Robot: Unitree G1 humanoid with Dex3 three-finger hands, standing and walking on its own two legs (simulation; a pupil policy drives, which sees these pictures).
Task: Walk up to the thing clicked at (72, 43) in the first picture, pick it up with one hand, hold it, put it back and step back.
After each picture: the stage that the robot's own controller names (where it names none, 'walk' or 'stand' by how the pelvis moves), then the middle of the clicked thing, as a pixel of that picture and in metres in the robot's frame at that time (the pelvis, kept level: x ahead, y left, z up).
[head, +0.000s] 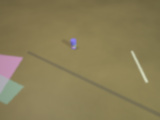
stand; (73, 43) +1.56 +0.13 -0.72
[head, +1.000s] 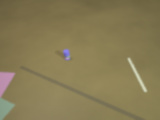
walk; (66, 54) +1.43 +0.31 -0.71
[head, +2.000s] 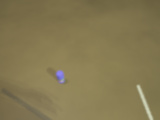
walk; (60, 77) +0.93 +0.30 -0.71
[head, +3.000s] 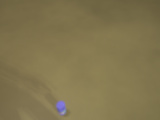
walk; (61, 108) +0.61 +0.20 -0.69
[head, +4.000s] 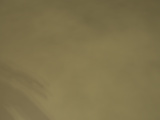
stand; out of the picture +0.42 +0.21 -0.70
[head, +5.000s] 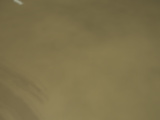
stand; out of the picture +0.39 +0.19 -0.72
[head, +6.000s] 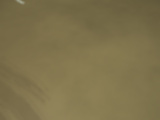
stand; out of the picture +0.40 +0.20 -0.73
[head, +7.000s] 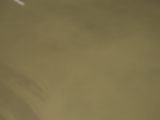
stand; out of the picture +0.39 +0.20 -0.73
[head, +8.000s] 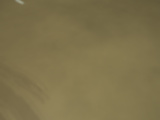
stand; out of the picture +0.39 +0.20 -0.73
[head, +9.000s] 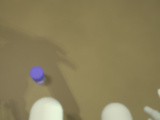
go down; (38, 75) +0.45 +0.23 -0.41
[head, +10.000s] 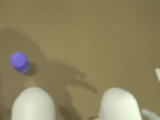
go down; (20, 63) +0.46 +0.26 -0.31
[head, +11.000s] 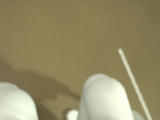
close in; out of the picture +0.43 +0.30 -0.22
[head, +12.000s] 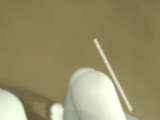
close; out of the picture +0.43 +0.32 -0.22
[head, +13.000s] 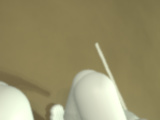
lift; out of the picture +0.40 +0.30 -0.23
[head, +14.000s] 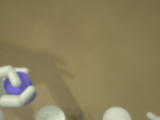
lift; (22, 89) +0.33 +0.21 -0.04
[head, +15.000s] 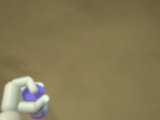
hold; (36, 102) +0.32 +0.17 -0.02
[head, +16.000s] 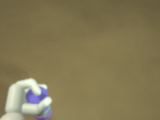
hold; (39, 103) +0.32 +0.16 -0.02
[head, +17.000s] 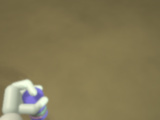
crouch; (35, 104) +0.33 +0.18 -0.02
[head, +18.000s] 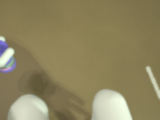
crouch; (1, 57) +0.46 +0.24 -0.11
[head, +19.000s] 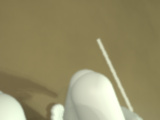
lower; out of the picture +0.40 +0.31 -0.23
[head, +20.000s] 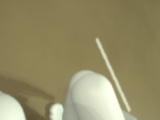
lower; out of the picture +0.40 +0.32 -0.24
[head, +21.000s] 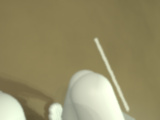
lower; out of the picture +0.40 +0.32 -0.24
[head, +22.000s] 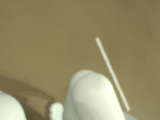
lower; out of the picture +0.39 +0.32 -0.24
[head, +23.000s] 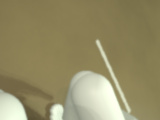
loosen; out of the picture +0.40 +0.31 -0.24
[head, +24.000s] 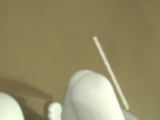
withdraw; out of the picture +0.39 +0.34 -0.23
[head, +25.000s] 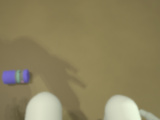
walk; (16, 76) +0.43 +0.34 -0.39
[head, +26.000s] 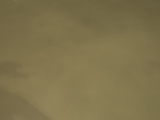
stand; out of the picture +0.35 +0.29 -0.68
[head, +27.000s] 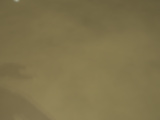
stand; out of the picture +0.34 +0.31 -0.69
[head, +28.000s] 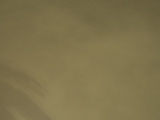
stand; out of the picture +0.31 +0.30 -0.72
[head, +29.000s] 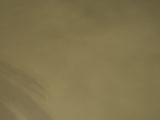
walk; out of the picture +0.31 +0.29 -0.74
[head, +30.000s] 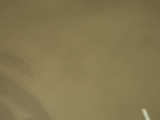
walk; out of the picture +0.36 +0.29 -0.73
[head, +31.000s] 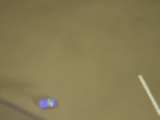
walk; (47, 102) +0.57 +0.32 -0.71
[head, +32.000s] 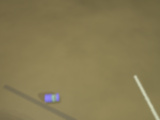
stand; (52, 97) +0.74 +0.28 -0.73
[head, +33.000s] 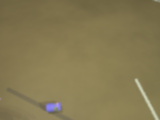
stand; (53, 107) +0.69 +0.27 -0.75
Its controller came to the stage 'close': yes
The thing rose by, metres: 0.69
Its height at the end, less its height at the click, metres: -0.02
